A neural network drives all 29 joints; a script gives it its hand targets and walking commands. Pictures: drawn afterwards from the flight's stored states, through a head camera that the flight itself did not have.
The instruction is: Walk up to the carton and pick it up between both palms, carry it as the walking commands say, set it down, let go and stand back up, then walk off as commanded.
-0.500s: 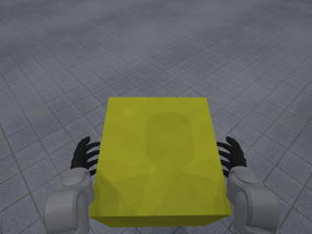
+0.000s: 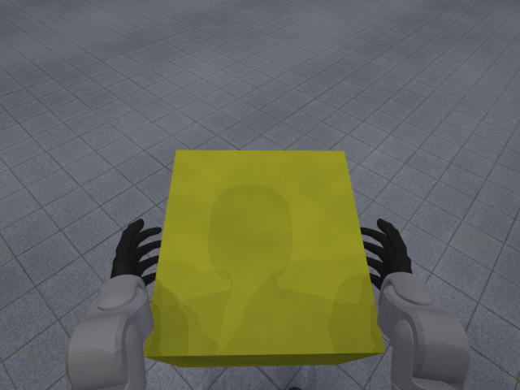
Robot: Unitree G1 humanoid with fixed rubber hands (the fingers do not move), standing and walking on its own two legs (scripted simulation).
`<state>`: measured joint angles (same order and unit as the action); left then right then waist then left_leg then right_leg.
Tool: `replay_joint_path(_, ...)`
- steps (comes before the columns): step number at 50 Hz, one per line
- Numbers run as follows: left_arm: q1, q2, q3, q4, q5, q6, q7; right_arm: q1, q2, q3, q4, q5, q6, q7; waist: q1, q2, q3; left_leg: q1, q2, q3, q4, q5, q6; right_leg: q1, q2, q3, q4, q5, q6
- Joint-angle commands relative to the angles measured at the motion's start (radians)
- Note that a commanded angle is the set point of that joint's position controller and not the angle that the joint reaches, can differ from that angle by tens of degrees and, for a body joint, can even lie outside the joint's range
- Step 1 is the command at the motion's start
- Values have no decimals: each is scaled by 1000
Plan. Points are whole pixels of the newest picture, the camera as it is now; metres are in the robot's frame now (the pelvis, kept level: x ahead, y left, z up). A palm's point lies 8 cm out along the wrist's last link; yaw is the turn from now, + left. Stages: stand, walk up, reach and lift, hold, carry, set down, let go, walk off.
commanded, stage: carry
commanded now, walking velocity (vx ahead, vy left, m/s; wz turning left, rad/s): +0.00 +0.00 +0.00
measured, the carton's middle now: (260, 262) +0.32 -0.01 +0.01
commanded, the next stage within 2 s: none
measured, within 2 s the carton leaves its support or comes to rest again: neither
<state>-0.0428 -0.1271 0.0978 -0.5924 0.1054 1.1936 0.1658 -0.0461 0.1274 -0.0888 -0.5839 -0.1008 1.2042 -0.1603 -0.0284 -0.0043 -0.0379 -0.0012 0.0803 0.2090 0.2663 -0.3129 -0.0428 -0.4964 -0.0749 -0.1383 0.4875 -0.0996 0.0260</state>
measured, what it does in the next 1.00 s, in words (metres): walks ahead: right foot, then left foot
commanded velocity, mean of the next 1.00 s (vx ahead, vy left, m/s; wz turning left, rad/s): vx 0.00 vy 0.00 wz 0.00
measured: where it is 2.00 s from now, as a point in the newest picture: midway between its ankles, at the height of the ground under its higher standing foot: (250, 379)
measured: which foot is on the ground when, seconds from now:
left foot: down 0.00-0.04, up 0.06-0.28, down 0.30-1.00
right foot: up 0.00-0.02, down 0.04-0.94, up 0.96-1.00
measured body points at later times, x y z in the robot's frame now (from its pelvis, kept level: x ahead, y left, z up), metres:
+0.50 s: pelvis +0.22 -0.03 +0.00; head +0.22 -0.03 +0.45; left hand +0.48 +0.15 +0.09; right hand +0.49 -0.20 +0.10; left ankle +0.16 +0.10 -0.73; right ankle +0.16 -0.11 -0.74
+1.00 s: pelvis +0.30 -0.03 +0.02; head +0.32 -0.03 +0.47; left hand +0.56 +0.15 +0.11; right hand +0.56 -0.20 +0.11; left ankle +0.17 +0.10 -0.70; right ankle +0.23 -0.10 -0.72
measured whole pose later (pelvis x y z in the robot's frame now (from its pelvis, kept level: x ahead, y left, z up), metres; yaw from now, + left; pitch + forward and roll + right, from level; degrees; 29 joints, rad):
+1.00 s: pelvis +0.30 -0.03 +0.02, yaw +0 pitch +5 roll +1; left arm -0.04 -0.13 0.13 -0.54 0.09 1.18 0.16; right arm -0.07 0.13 -0.09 -0.53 -0.09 1.20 -0.18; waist -0.02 -0.02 -0.07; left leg -0.13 0.07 0.17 0.49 -0.12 -0.03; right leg -0.19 -0.03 -0.17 0.44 -0.30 0.01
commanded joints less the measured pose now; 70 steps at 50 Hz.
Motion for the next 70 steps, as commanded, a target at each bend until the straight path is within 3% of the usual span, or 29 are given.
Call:
replay_joint_path(1, -346, -800, -706, -8, -366, 27, -220, -368, 774, 694, -54, 379, 21, 247, 15, 135, -237, 36, 88, 44, 223, 670, 47, 304, 72, -95, -133, 176, -19)
replay_joint_path(2, -350, -792, -701, 0, -364, 34, -222, -369, 760, 692, -48, 377, 27, 245, 24, 112, -282, -49, 62, 49, 345, 570, 25, 447, 32, -62, -129, 203, -31)
replay_joint_path(3, -343, -767, -686, 14, -355, 38, -224, -382, 747, 693, -44, 374, 36, 244, 35, -21, -320, -202, 5, 47, 538, 335, -2, 579, -121, 113, -109, 421, -65)
replay_joint_path(4, -347, -775, -686, 25, -366, 33, -226, -386, 740, 711, -73, 379, 45, 242, 43, -310, -375, -425, -72, -30, 764, -143, -19, 745, -306, 381, -112, 704, -214)
replay_joint_path(5, -329, -813, -686, 27, -384, 31, -234, -382, 774, 728, -58, 384, 45, 243, 34, -275, -379, -476, -57, -143, 818, -260, 7, 747, -335, 400, -101, 853, -241)
replay_joint_path(7, -374, -881, -700, 1, -390, 18, -241, -424, 853, 741, -60, 406, 30, 251, 34, -121, -367, -434, 17, -206, 702, -194, 22, 648, -284, 269, -114, 755, -181)
replay_joint_path(11, -386, -916, -718, -25, -399, -2, -254, -409, 890, 735, -68, 400, 4, 249, 29, -148, -337, -280, -18, -111, 314, -130, 20, 512, -213, 114, -128, 541, -134)
replay_joint_path(13, -376, -898, -717, -23, -398, -1, -253, -389, 877, 727, -61, 392, 4, 245, 7, -125, -373, -167, -4, -78, 98, 143, 19, 457, -176, 65, -74, 421, -93)
replay_joint_path(15, -351, -871, -701, -3, -387, 9, -250, -397, 845, 713, -55, 386, 12, 246, 12, -59, -371, -53, 79, -141, 98, 432, 23, 363, -126, 51, -60, 250, -29)
replay_joint_path(17, -392, -845, -689, -6, -378, 18, -247, -413, 828, 689, -21, 385, 18, 248, 18, 58, -321, -75, 154, -168, 188, 727, 40, 341, -90, 39, -64, 138, -17)
replay_joint_path(22, -392, -814, -673, 53, -369, 31, -235, -406, 802, 661, 24, 370, 27, 239, 10, 15, -311, -102, 94, -124, 256, 695, 20, 396, -111, 45, 26, 522, -18)
replay_joint_path(38, -410, -806, -669, 37, -366, 6, -229, -419, 804, 673, 3, 395, 11, 238, 9, -5, -262, -117, -6, -23, 274, 780, 13, 467, -18, -51, 12, 609, -11)
replay_joint_path(44, -385, -794, -672, 18, -370, -1, -226, -404, 798, 684, -25, 400, 7, 236, 8, -79, -249, -214, -88, 47, 156, 504, 6, 608, -39, -51, 121, 953, -33)
replay_joint_path(45, -369, -784, -670, 17, -371, -2, -225, -405, 798, 682, -25, 401, 7, 235, 5, -34, -256, -107, -78, 46, 120, 679, 3, 522, -12, -86, 164, 873, -23)
replay_joint_path(46, -365, -774, -671, 15, -371, -4, -225, -396, 797, 677, -17, 399, 6, 234, -2, 46, -248, 55, -46, 19, 144, 941, 7, 354, 39, -125, 168, 614, -5)
replay_joint_path(48, -386, -771, -677, -1, -373, -10, -228, -383, 797, 668, -9, 396, -2, 232, -7, 283, -201, 416, 92, -130, 306, 1655, 66, -105, 167, -158, -12, -415, 6)
replay_joint_path(49, -394, -774, -676, -7, -379, -11, -230, -374, 784, 667, -27, 389, -4, 228, 4, 226, -211, 351, 106, -125, 382, 1661, 86, -14, 148, -113, -189, -395, -9)
replay_joint_path(50, -418, -789, -687, -25, -394, -10, -233, -353, 780, 666, -32, 379, -8, 225, 8, 161, -256, 160, 94, -105, 442, 1353, 92, 226, 105, -70, -302, -125, -15)
replay_joint_path(51, -406, -786, -688, -15, -396, -8, -234, -350, 769, 663, -31, 368, -11, 224, 20, 66, -304, -105, 54, -87, 485, 843, 73, 512, 24, 8, -271, 284, -26)
replay_joint_path(52, -384, -781, -682, 15, -384, -2, -232, -353, 765, 674, -24, 361, -6, 223, 27, -129, -274, -386, -33, -78, 575, 47, 73, 687, -118, 114, -178, 821, -50)
replay_joint_path(53, -365, -766, -669, 41, -356, 0, -228, -354, 774, 691, -6, 367, 0, 224, 23, -194, -273, -540, -91, -115, 578, -284, 66, 770, -231, 216, -26, 1296, -112)
replay_joint_path(54, -358, -771, -670, 28, -363, 1, -230, -342, 776, 698, -17, 374, 3, 225, 22, -175, -258, -591, -74, -143, 545, -302, 64, 802, -277, 206, 18, 1289, -145)
replay_joint_path(58, -346, -816, -664, 28, -375, -9, -247, -400, 810, 727, -56, 389, -6, 228, 19, -187, -240, -440, -64, -104, 389, 6, 61, 567, -176, 57, 20, 845, -111)
replay_joint_path(60, -367, -835, -680, 0, -390, -14, -247, -427, 830, 741, -85, 404, -8, 232, 10, -163, -277, -255, -42, -105, 213, 295, 65, 448, -131, 21, 48, 642, -84)
replay_joint_path(61, -362, -831, -684, -7, -388, -13, -245, -435, 826, 737, -91, 404, -6, 234, 19, -133, -304, -176, -7, -137, 221, 467, 76, 401, -108, 23, 51, 480, -66)
replay_joint_path(63, -376, -816, -680, -12, -374, -9, -239, -423, 816, 707, -47, 395, -6, 237, 37, 80, -307, -131, 140, -226, 301, 952, 118, 327, -46, 35, 35, 40, -32)
replay_joint_path(64, -384, -814, -674, -5, -369, -9, -238, -415, 817, 697, -29, 389, -6, 238, 36, 106, -296, -139, 141, -206, 318, 966, 113, 330, -48, 37, 22, 35, -27)
replay_joint_path(67, -405, -820, -686, 7, -384, -10, -238, -400, 814, 677, -14, 372, -11, 236, 24, 17, -305, -194, 88, -167, 330, 709, 82, 401, -90, 61, 24, 356, -26)
replay_joint_path(70, -389, -803, -670, 72, -368, -20, -241, -380, 789, 638, 53, 342, -22, 233, 22, 1, -324, -185, 74, -155, 333, 714, 74, 415, -87, 47, 47, 434, -25)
